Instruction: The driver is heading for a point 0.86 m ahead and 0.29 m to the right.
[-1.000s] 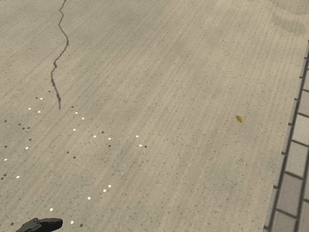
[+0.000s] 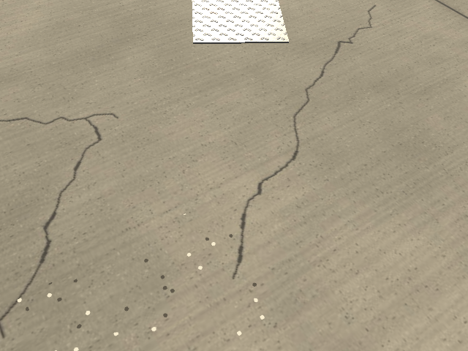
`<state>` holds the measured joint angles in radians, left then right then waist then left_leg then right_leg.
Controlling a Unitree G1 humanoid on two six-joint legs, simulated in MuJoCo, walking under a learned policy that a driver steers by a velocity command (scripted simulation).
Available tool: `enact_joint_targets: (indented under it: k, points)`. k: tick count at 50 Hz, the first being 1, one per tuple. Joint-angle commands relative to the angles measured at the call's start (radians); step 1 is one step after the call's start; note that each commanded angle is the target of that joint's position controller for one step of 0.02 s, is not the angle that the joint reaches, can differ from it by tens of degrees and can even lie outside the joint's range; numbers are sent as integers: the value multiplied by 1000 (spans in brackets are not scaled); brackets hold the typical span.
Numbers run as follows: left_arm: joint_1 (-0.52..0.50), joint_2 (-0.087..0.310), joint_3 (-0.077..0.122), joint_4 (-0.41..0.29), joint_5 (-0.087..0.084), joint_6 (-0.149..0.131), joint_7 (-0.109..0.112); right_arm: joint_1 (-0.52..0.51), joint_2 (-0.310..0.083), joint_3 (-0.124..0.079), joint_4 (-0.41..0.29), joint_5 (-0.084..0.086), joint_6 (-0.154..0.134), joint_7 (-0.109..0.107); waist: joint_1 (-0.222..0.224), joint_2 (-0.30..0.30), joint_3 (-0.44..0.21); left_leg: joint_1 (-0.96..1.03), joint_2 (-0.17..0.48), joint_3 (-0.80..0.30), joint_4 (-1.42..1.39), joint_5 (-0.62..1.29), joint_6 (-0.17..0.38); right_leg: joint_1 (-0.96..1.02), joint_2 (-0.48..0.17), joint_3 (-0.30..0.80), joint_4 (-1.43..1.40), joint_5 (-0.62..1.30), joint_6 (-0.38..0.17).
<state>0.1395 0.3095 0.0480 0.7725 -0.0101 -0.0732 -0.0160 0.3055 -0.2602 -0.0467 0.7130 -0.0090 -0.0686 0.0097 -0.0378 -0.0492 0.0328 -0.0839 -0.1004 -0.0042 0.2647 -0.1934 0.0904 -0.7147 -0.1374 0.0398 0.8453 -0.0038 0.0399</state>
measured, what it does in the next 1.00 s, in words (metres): walks ahead, turning right: right foot, then left foot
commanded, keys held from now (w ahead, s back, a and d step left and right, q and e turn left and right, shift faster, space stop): w+e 1.00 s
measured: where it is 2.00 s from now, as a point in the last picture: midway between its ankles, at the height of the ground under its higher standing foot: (322, 246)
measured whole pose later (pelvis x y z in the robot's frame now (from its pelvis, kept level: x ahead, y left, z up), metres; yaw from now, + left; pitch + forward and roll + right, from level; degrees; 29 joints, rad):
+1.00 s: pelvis +0.58 -0.11 +0.00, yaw -34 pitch +1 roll +2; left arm 0.18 0.32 0.07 0.63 -0.02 -0.01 -0.01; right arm 0.34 -0.28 -0.06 0.80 -0.01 -0.09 0.00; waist -0.07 -0.05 0.02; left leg -0.09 -0.01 0.12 0.29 -0.23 0.02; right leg -0.69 -0.08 0.06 0.97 -0.16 0.02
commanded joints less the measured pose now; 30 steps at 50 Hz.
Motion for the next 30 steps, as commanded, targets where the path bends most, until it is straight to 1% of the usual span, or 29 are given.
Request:
enact_joint_targets:
  k: [1, 4, 6, 7, 8, 9, 10, 11, 12, 13, 14, 15, 16, 17, 18, 19, 20, 21, 22, 24, 26, 28, 30]
  points:
    - [-72, 45, 4, -64, -10, -13, -11, -13, -168, -43, -36, -2, -23, -9, -23, 99, 17, -60, 257, -45, -134, 228, 111, 77, 24, -17, -144, 178, -12]
    - [-130, 43, 2, -92, -16, -15, -28, 24, -175, -48, 5, 2, -20, -9, -50, 87, 51, 51, 301, -14, -124, 239, 103, 33, 50, -9, -232, 165, -38]
    - [-156, 40, 0, -114, -13, -17, -43, 38, -177, -51, 25, 7, -8, -11, -56, 83, 58, 147, 331, -1, -82, 314, 95, -13, 65, -16, -267, 95, -62]
    - [-159, 40, 0, -124, -11, -18, -51, 39, -181, -53, 31, 10, -1, -14, -51, 88, 53, 187, 343, 5, -52, 385, 86, -20, 74, -29, -277, 44, -76]
    - [-146, 45, 2, -130, -8, -18, -57, 30, -188, -56, 32, 12, 7, -19, -37, 98, 38, 213, 348, 18, -8, 508, 74, 3, 91, -49, -285, -11, -92]
    - [-113, 59, 9, -130, -5, -16, -60, 16, -202, -59, 28, 12, 13, -25, -14, 119, 4, 228, 344, 35, 57, 697, 59, 63, 122, -82, -281, -68, -111]
    - [-50, 87, 23, -122, -2, -12, -57, 6, -217, -63, 23, 11, 22, -33, 22, 143, -51, 237, 335, 52, 158, 890, 42, 156, 162, -116, -270, -120, -131]
    - [79, 129, 46, -96, -1, -9, -51, -12, -219, -60, 17, 12, 32, -41, 96, 135, -127, 192, 304, 89, 340, 988, 14, 335, 205, -138, -298, -103, -160]
    - [232, 191, 72, -73, -3, -3, -38, -5, -204, -50, 3, 5, 29, -51, 169, 81, -224, -6, 274, 108, 601, 801, -25, 629, 132, -2, -304, -37, -214]
    - [299, 290, 96, -73, -8, -3, -31, 119, -86, -11, -37, -17, 3, -33, 102, -171, -361, -460, 78, 84, 1012, 41, -105, 1037, -133, 528, -336, -172, -418]
    - [327, 208, 73, -75, -16, -2, -28, 61, -120, -8, -26, -9, -32, -13, 152, -131, -455, -621, 17, -97, 1129, -365, -99, 1148, -184, 793, -493, -278, -448]
    - [288, 167, 60, -78, -9, 0, -21, -34, -171, -22, -60, 35, -56, 4, 166, -82, -314, -715, 84, -132, 1144, -302, -79, 1062, -161, 648, -523, -319, -390]
    - [225, 154, 56, -93, -7, 2, -16, -93, -166, -15, -79, 38, -70, 6, 142, 7, -205, -713, 129, -112, 1068, -224, -68, 907, -125, 537, -538, -278, -358]
    - [164, 133, 49, -107, -5, 6, -14, -119, -164, -19, -82, 15, -73, 0, 102, 65, -117, -675, 161, -97, 967, -181, -73, 751, -90, 451, -558, -182, -340]
    - [127, 113, 40, -124, 6, 5, -10, -106, -169, -26, -83, 2, -65, -5, 63, 45, -85, -602, 186, -97, 908, -150, -83, 641, -61, 395, -582, -83, -336]
    - [103, 108, 38, -137, 9, 7, -8, -84, -163, -28, -83, -3, -54, -7, 39, 16, -73, -558, 191, -93, 872, -140, -98, 575, -39, 369, -603, -30, -340]
    - [92, 110, 40, -140, 6, 6, -4, -61, -151, -25, -78, -7, -43, -10, 24, 2, -69, -536, 195, -81, 831, -134, -116, 529, -26, 335, -613, 25, -345]
    - [92, 119, 42, -139, 4, 5, 1, -55, -138, -21, -75, -9, -34, -13, 18, -2, -64, -521, 193, -66, 786, -116, -134, 485, -13, 297, -619, 73, -346]
    - [96, 133, 47, -137, 2, 4, 8, -76, -126, -16, -82, -11, -29, -17, 19, -2, -53, -514, 187, -53, 723, -76, -151, 449, 2, 262, -623, 103, -341]
    - [114, 152, 54, -128, -6, 9, 19, -151, -100, -4, -98, -12, -28, -18, 46, -10, -41, -478, 167, -42, 559, 76, -170, 404, 46, 206, -618, 75, -306]
    - [147, 156, 57, -116, -12, 18, 26, -230, -84, 3, -111, -5, -35, -12, 84, -25, -43, -418, 131, -37, 403, 219, -177, 389, 72, 192, -600, 5, -272]
    - [188, 159, 59, -102, -16, 27, 30, -283, -97, -1, -122, 9, -42, -5, 108, -35, -49, -384, 104, -46, 319, 273, -178, 421, 58, 235, -577, -57, -258]
    - [208, 151, 59, -95, -20, 35, 32, -297, -124, -12, -128, 17, -50, 2, 106, -45, -53, -371, 100, -76, 255, 245, -163, 485, 33, 302, -525, -113, -242]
